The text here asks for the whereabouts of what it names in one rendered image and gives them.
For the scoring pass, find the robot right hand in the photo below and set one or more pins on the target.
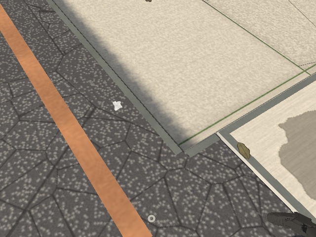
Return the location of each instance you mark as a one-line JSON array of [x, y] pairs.
[[296, 221]]

